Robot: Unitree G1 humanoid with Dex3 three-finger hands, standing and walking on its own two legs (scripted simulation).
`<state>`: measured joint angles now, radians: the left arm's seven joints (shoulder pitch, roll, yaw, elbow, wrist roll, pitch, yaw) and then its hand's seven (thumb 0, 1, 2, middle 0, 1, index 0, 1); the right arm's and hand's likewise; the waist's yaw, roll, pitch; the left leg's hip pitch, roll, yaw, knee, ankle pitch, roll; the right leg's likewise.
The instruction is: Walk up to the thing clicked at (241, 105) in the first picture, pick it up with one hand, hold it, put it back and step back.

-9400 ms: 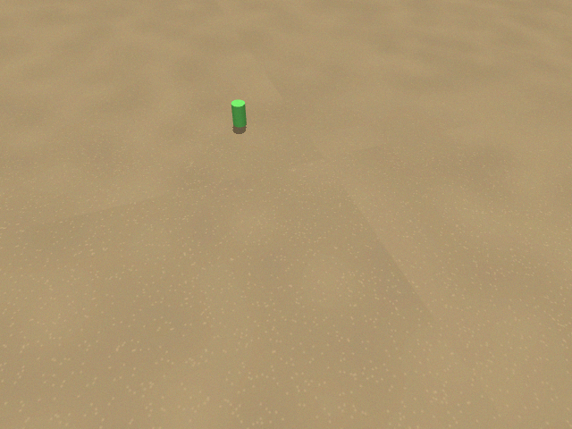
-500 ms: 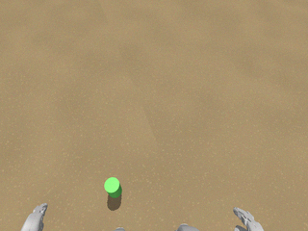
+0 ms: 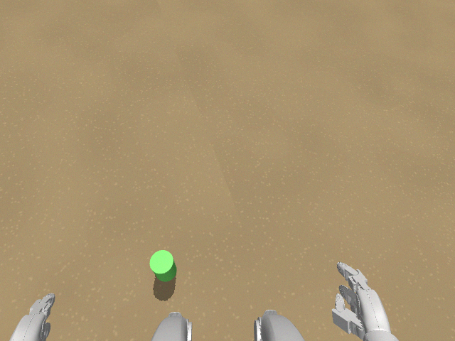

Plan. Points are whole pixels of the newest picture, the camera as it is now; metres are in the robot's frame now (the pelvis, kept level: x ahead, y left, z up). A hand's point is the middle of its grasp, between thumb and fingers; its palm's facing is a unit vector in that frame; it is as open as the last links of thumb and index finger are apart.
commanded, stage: go down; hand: left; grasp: from the side
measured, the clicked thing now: (164, 266) +0.39 +0.19 -0.62
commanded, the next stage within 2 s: none
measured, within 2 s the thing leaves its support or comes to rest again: neither
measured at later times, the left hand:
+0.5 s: hand (74, 292) +0.24 +0.32 -0.21, palm faces +0.10 -0.97 -0.21, open 17.4 cm
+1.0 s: hand (72, 276) +0.29 +0.36 -0.27, palm faces +0.11 -0.98 -0.15, open 17.2 cm
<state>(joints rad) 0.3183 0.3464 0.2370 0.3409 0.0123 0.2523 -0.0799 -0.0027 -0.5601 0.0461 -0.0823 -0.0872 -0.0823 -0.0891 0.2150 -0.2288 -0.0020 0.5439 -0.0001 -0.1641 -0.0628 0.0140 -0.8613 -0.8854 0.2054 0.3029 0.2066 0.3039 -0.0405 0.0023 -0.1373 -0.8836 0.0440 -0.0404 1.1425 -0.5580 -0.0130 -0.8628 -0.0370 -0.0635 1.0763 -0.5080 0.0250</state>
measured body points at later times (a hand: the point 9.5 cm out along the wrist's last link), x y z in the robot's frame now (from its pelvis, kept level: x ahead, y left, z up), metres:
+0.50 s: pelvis -0.05 +0.00 -0.13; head +0.12 +0.03 +0.28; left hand +0.23 +0.37 -0.20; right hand +0.12 -0.27 -0.23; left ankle -0.01 +0.12 -0.66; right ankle +0.00 -0.14 -0.66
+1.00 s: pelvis -0.08 +0.00 -0.23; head +0.12 +0.04 +0.17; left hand +0.27 +0.41 -0.25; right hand +0.07 -0.28 -0.34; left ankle -0.01 +0.12 -0.66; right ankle +0.00 -0.14 -0.66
